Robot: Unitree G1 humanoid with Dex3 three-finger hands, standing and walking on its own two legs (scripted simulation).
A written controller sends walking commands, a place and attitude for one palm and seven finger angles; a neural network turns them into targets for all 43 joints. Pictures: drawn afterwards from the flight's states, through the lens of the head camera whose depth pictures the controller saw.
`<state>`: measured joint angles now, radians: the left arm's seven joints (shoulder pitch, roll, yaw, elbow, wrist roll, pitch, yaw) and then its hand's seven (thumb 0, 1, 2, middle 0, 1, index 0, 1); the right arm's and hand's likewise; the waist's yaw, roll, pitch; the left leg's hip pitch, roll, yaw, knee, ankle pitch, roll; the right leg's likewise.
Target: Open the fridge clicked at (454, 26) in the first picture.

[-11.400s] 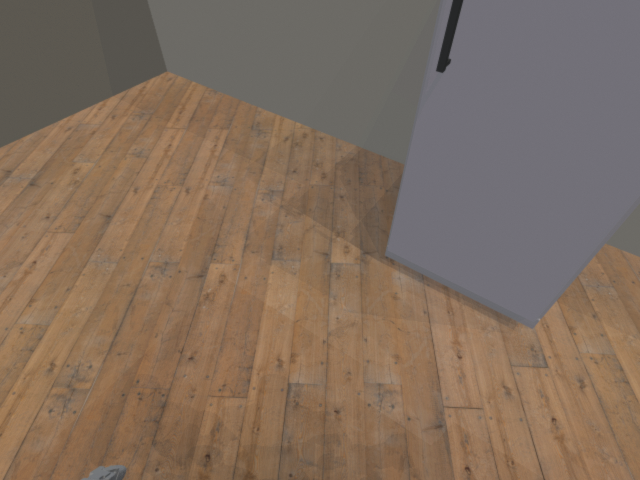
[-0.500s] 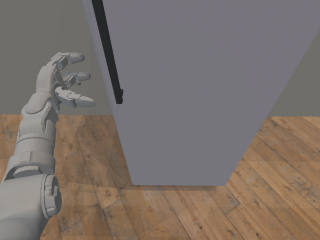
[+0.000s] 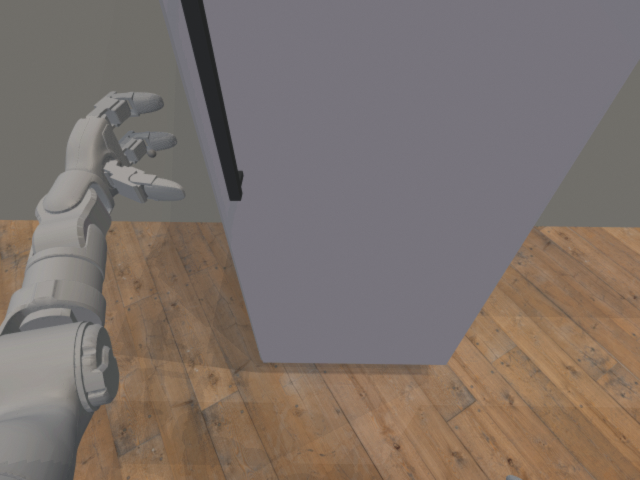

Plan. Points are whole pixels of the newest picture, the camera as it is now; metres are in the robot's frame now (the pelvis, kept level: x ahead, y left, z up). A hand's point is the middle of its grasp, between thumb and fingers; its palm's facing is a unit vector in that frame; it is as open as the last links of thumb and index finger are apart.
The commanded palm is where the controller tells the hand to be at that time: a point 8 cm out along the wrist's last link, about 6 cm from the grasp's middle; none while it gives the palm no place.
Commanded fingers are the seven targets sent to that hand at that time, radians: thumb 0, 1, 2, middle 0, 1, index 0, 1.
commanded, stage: feel for the door with the fingertips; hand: left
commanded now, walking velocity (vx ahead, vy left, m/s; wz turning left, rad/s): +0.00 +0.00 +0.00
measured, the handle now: (212, 72) +0.52 +0.13 +0.25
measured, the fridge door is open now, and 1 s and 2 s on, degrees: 0 0 0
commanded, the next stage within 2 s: slide the fingers in behind the handle in 0.88 s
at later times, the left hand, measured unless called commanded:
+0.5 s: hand (189, 150) +0.46 +0.16 +0.19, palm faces -0.01 -1.00 +0.02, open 14.0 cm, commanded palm +0.43 +0.22 +0.19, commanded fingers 0.00 -0.50 0.30 -0.30 -1.20 -0.30 -1.20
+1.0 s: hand (185, 140) +0.48 +0.17 +0.19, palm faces -0.01 -1.00 +0.01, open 13.8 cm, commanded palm +0.46 +0.22 +0.19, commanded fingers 0.00 -0.50 0.30 -0.30 -1.20 -0.30 -1.20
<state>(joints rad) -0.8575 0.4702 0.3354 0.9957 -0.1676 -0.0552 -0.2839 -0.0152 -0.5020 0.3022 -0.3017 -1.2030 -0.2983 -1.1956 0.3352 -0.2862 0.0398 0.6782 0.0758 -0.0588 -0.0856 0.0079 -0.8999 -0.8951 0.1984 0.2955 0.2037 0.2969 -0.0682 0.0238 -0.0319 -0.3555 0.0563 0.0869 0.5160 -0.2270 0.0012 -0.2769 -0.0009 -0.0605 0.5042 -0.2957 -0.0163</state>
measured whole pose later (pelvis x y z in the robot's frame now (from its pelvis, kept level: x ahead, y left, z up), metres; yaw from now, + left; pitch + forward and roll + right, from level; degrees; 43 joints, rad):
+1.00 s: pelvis +0.00 +0.00 +0.00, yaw +0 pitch +5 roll +0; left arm -0.96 0.42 0.29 1.05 -0.15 -0.09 -0.21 -0.02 -0.50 0.30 -0.34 -1.23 -0.33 -1.22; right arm 0.38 -0.29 0.01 0.72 0.06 -0.06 -0.07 0.01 -0.90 -0.90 0.20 0.30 0.20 0.30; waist -0.08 0.03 -0.03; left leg -0.40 0.06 0.08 0.54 -0.23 0.00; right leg -0.32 0.00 -0.07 0.52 -0.30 -0.02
